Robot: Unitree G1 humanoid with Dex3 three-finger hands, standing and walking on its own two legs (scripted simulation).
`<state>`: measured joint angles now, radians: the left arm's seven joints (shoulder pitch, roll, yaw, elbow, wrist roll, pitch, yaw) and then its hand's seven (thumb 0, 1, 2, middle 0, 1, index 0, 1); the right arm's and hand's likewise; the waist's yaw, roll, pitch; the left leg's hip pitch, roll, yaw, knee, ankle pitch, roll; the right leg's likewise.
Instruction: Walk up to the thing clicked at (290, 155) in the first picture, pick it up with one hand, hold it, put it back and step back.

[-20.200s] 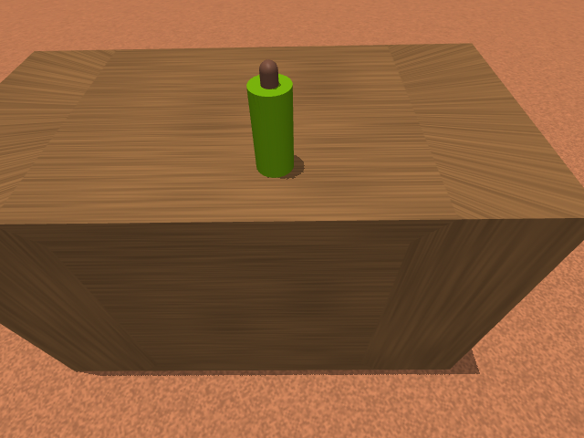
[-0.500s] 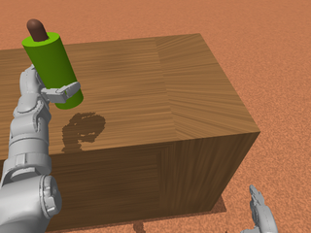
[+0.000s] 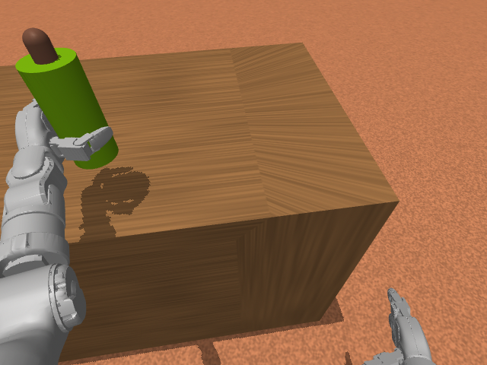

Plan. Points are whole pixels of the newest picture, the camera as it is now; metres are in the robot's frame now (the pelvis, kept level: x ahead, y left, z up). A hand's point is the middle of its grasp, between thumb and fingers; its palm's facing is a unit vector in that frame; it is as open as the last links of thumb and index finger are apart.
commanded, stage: lower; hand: left
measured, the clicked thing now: (69, 102) +0.46 +0.24 +0.22
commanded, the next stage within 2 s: loosen in 0.94 s
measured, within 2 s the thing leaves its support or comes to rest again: rests again in 0.86 s
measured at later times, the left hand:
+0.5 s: hand (93, 151) +0.47 +0.24 +0.12, palm faces +0.23 -0.97 +0.01, open 10.4 cm
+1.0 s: hand (98, 163) +0.47 +0.25 +0.09, palm faces +0.23 -0.97 +0.01, open 10.4 cm
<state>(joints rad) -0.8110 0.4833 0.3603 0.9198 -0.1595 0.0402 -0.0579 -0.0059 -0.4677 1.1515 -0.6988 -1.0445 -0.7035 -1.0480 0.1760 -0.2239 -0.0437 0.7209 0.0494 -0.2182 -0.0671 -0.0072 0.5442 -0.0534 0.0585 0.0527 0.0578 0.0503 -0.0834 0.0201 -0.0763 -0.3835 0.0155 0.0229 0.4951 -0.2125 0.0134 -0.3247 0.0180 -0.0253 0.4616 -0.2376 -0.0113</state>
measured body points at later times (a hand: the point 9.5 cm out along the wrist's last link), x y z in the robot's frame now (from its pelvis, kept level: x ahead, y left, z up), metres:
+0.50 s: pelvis +0.00 +0.01 -0.01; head +0.04 +0.02 +0.44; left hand +0.45 +0.29 +0.12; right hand +0.15 -0.26 -0.08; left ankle +0.02 +0.11 -0.74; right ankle -0.01 -0.11 -0.74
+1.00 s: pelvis +0.00 +0.01 -0.02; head +0.05 +0.03 +0.42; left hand +0.45 +0.30 +0.09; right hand +0.15 -0.25 -0.09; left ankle +0.02 +0.11 -0.74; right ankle -0.01 -0.11 -0.74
